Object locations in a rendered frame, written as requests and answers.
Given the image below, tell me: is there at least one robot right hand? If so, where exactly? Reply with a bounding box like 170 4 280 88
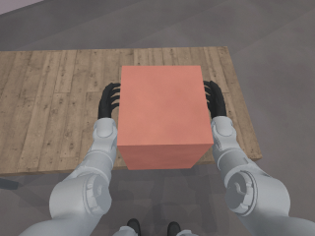
203 81 227 119

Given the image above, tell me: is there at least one robot right forearm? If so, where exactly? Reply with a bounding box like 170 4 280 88
210 116 290 204

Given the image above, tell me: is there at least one table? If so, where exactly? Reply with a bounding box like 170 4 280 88
0 46 263 190

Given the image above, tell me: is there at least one right robot foot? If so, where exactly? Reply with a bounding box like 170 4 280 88
167 221 181 236

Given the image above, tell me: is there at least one robot left forearm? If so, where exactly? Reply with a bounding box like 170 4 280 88
49 117 118 216

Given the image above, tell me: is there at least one robot right upper arm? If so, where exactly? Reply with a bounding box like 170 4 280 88
224 170 315 236

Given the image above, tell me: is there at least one robot left hand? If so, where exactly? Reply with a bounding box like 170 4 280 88
97 83 121 119

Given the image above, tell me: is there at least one carton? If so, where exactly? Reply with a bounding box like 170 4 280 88
116 65 214 170

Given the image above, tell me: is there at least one robot left upper arm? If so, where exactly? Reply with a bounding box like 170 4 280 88
19 173 112 236

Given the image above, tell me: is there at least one robot left shin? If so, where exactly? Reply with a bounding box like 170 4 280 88
119 226 135 232

